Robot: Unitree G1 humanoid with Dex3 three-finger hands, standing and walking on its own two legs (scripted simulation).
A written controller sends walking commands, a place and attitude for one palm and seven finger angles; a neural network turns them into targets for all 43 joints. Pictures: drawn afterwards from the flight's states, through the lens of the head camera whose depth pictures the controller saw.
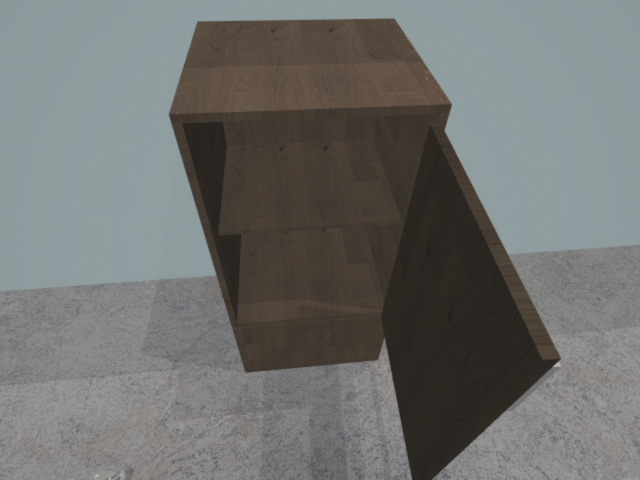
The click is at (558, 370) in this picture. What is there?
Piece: cupboard door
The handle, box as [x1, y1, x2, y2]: [506, 361, 560, 410]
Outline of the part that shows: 558,361 506,410 512,410 560,366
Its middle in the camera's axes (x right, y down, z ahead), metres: +0.24 +0.19 +0.51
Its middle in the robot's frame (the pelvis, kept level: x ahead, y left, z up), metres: +0.26 -0.23 -0.02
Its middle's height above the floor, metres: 0.75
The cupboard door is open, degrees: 87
